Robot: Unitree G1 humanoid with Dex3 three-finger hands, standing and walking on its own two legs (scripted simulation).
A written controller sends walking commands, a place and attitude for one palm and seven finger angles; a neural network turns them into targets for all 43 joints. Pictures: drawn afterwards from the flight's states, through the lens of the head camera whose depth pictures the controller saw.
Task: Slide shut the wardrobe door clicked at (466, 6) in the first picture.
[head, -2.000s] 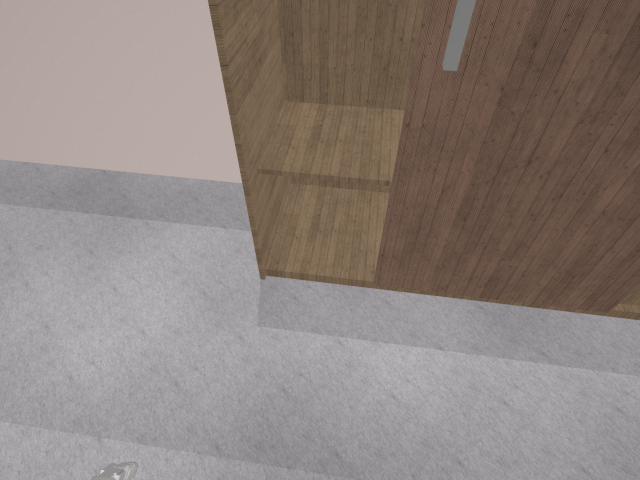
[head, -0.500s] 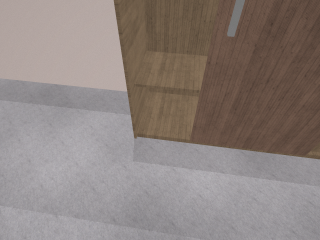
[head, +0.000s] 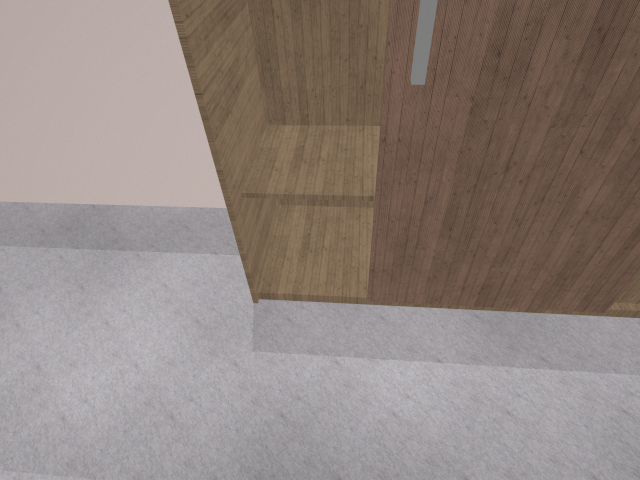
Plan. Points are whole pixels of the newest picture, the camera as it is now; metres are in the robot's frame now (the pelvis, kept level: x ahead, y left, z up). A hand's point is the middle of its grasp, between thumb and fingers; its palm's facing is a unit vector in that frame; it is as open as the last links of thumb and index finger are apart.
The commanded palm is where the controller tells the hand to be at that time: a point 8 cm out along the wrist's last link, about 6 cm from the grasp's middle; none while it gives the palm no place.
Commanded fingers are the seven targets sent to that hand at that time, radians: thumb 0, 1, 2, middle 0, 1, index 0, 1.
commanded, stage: take the last steps up to it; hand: right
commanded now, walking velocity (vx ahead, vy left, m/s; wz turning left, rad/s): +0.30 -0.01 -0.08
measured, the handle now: (423, 28) +0.85 -0.16 +0.23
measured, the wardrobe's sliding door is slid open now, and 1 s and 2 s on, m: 0.42 0.42 0.42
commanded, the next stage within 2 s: come to a stop and stand still in 0.78 s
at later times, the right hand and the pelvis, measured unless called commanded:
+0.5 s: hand (435, 405) +0.29 -0.16 -0.17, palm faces +0.00 +0.99 -0.17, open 7.3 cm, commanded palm none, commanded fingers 0.00 -0.90 -0.90 0.20 0.30 0.20 0.30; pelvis +0.17 +0.01 -0.01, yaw -1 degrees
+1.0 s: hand (460, 394) +0.31 -0.21 -0.17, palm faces +0.10 +0.98 -0.17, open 7.3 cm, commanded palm none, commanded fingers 0.00 -0.90 -0.90 0.20 0.30 0.20 0.30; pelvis +0.32 -0.03 +0.01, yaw -2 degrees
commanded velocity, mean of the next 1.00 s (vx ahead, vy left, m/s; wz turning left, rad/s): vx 0.17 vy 0.02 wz -0.02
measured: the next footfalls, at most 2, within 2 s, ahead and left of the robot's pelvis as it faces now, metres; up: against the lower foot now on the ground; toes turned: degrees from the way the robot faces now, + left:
left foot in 0.48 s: +0.31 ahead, +0.11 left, +0.00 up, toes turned +6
right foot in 0.82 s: +0.38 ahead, -0.13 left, +0.00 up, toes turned -11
